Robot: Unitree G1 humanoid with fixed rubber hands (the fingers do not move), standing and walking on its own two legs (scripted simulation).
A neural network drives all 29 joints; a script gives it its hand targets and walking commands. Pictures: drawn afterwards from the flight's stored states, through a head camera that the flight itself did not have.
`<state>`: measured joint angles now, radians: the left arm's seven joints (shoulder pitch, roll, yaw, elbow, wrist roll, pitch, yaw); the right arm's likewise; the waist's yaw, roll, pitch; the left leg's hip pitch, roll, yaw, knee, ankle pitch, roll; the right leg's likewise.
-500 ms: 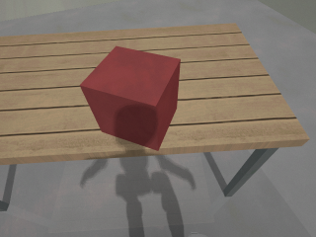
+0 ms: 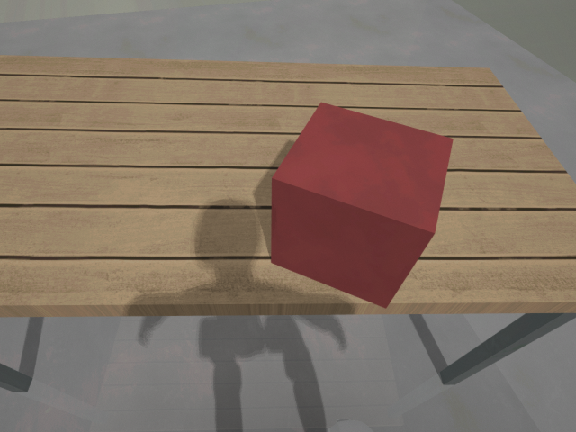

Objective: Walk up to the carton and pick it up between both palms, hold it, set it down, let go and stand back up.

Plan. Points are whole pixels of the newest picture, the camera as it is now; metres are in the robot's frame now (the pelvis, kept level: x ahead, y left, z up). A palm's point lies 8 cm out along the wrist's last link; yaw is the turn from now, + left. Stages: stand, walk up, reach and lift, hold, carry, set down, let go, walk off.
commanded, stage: walk up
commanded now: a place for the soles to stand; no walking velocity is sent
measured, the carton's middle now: (353, 206) +0.43 -0.10 +0.06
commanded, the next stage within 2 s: none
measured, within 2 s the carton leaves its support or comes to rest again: neither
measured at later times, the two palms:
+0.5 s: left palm out of the picture +0.09 +0.28 -0.07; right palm out of the picture +0.04 -0.37 -0.10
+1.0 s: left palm out of the picture +0.11 +0.30 -0.09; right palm out of the picture +0.07 -0.33 -0.09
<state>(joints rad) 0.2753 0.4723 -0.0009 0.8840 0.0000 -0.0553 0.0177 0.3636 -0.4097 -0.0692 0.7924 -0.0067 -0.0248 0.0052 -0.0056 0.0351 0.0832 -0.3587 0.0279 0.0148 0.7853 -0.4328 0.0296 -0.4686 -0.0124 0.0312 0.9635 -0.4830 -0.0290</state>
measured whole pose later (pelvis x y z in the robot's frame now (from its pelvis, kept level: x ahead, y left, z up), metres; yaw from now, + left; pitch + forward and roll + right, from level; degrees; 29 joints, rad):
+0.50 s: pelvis -0.02 -0.04 +0.00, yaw -3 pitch -2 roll +1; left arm 0.18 0.43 0.00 0.88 0.00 -0.03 -0.01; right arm 0.22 -0.45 -0.04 0.88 -0.01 -0.03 -0.01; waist -0.01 0.03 0.08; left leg -0.33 0.02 0.01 0.75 -0.46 0.01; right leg -0.40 0.00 0.04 0.72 -0.29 -0.02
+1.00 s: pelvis -0.01 -0.01 +0.01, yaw -3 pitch -1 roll -1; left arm 0.18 0.42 0.00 0.88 0.00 -0.02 -0.01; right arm 0.12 -0.40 -0.01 1.00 -0.01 -0.05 0.00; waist -0.01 0.01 0.06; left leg -0.32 0.02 0.02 0.70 -0.37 0.01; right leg -0.36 0.00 0.04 0.65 -0.27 0.02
